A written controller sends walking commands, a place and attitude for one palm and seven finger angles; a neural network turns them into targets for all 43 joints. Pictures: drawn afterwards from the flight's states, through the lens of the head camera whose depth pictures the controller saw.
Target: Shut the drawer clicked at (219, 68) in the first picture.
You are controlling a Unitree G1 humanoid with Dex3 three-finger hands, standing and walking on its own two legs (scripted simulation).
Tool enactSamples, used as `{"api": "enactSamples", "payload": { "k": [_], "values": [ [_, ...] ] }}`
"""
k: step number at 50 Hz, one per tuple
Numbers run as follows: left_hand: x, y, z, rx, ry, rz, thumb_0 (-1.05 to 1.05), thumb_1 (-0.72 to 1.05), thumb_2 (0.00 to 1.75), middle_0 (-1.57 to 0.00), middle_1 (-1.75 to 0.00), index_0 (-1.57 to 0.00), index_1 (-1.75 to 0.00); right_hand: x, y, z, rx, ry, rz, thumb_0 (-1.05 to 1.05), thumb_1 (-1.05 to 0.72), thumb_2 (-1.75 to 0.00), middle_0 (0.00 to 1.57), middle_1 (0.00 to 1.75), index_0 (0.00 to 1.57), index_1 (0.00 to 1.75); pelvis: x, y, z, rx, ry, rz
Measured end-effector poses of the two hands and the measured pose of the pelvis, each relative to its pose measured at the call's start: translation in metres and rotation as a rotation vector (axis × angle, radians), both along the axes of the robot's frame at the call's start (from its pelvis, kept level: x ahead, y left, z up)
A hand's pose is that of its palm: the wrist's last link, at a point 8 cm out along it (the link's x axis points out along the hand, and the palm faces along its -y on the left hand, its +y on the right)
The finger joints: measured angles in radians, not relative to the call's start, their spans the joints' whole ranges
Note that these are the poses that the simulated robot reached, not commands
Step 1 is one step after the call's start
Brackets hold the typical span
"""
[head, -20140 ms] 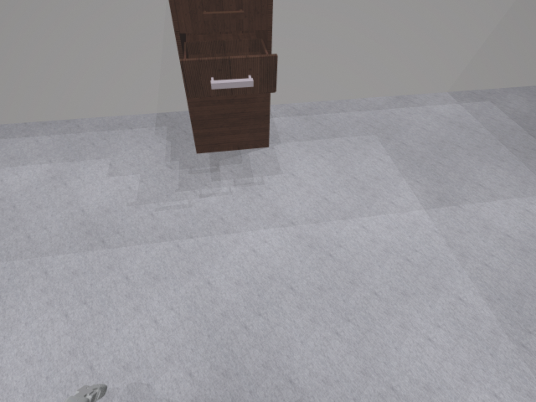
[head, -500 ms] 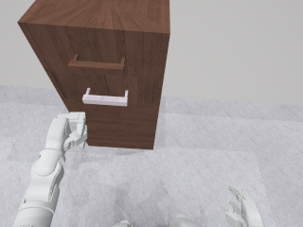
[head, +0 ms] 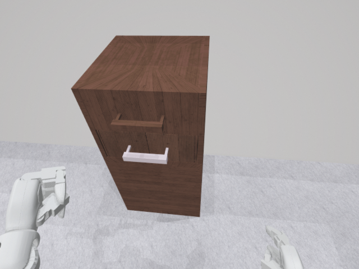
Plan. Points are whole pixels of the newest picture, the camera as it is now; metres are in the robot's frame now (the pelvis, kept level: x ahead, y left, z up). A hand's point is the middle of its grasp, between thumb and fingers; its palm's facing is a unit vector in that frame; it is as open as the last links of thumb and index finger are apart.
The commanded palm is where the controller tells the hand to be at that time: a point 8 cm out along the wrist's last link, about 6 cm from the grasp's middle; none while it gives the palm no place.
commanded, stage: draw the hand back to the body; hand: left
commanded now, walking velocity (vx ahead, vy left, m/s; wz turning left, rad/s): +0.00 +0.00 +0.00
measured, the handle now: (146, 153) +0.56 +0.20 -0.17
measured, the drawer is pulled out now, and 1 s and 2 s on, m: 0.00 0.00 0.00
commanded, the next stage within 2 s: step back with the hand held close in 0.30 s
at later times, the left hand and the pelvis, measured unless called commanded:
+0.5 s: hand (39, 208) +0.16 +0.23 +0.18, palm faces +0.39 -0.81 -0.43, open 3.2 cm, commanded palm +0.11 +0.27 +0.18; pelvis -0.02 -0.01 +0.00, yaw -1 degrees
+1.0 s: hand (2, 233) +0.13 +0.27 +0.17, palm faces +0.37 -0.79 -0.48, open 3.2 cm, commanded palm +0.07 +0.30 +0.18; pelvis -0.07 +0.03 +0.00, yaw -2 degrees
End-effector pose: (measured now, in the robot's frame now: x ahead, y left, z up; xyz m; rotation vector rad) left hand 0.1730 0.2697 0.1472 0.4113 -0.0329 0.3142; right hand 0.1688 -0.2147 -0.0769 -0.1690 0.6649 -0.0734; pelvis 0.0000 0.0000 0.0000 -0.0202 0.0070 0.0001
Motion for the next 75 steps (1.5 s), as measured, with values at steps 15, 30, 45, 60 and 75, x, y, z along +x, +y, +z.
{"api": "enactSamples", "payload": {
  "k": [15, 30, 45, 60, 75],
  "values": [
    [-0.052, 0.002, 0.035, 0.079, -0.13, 0.066, 0.01, 0.9, 0.9, -1.41, -1.6, -1.4, -1.6, -0.008, -0.011, 0.007, -0.004, -0.058, 0.012, 0.01, -0.9, -0.9, 0.2, 0.3, 0.2, 0.3, -0.017, -0.009, 0.003, 0.003, -0.058, -0.001],
    [-0.039, 0.009, 0.054, 0.178, -0.209, 0.001, 0.01, 0.89, 0.9, -1.41, -1.6, -1.4, -1.59, -0.052, -0.027, 0.002, -0.036, 0.022, -0.073, 0.01, -0.9, -0.9, 0.21, 0.3, 0.2, 0.3, -0.033, -0.002, 0.006, 0.001, -0.018, -0.031],
    [-0.069, 0.026, 0.044, 0.211, -0.164, -0.074, 0.01, 0.89, 0.9, -1.41, -1.6, -1.4, -1.59, -0.083, -0.016, 0.006, -0.091, 0.074, -0.125, 0.01, -0.9, -0.9, 0.2, 0.3, 0.2, 0.3, -0.057, 0.021, 0.002, 0.017, 0.003, -0.031],
    [-0.099, 0.029, 0.026, 0.156, -0.204, -0.035, 0.01, 0.89, 0.9, -1.41, -1.6, -1.4, -1.59, -0.099, 0.005, 0.006, -0.084, 0.027, -0.05, 0.01, -0.9, -0.9, 0.21, 0.3, 0.2, 0.3, -0.09, 0.024, -0.006, 0.007, 0.001, -0.026],
    [-0.104, 0.023, 0.042, 0.265, -0.27, -0.094, 0.01, 0.89, 0.9, -1.41, -1.6, -1.4, -1.59, -0.123, -0.02, -0.001, -0.118, 0.071, -0.109, 0.01, -0.9, -0.9, 0.21, 0.3, 0.2, 0.3, -0.102, 0.016, -0.012, 0.014, 0.002, -0.019]
  ]
}}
